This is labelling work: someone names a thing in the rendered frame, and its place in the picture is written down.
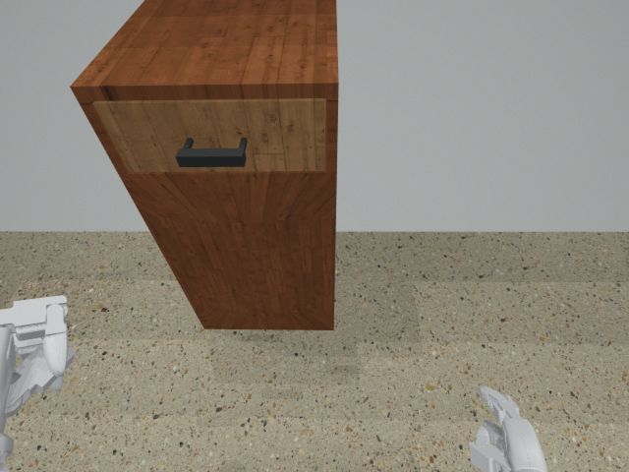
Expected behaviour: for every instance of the drawer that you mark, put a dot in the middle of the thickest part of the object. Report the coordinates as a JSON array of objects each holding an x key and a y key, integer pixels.
[{"x": 285, "y": 134}]

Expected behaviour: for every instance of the handle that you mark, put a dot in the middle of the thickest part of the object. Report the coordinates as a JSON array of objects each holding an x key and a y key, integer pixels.
[{"x": 211, "y": 157}]

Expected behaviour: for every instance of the robot left hand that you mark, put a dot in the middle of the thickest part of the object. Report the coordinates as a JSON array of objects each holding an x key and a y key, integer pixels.
[{"x": 36, "y": 330}]

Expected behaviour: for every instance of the cabinet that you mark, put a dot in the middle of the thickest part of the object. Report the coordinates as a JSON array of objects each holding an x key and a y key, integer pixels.
[{"x": 250, "y": 249}]

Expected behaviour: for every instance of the robot right hand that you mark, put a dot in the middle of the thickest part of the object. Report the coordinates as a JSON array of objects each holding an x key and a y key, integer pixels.
[{"x": 516, "y": 445}]

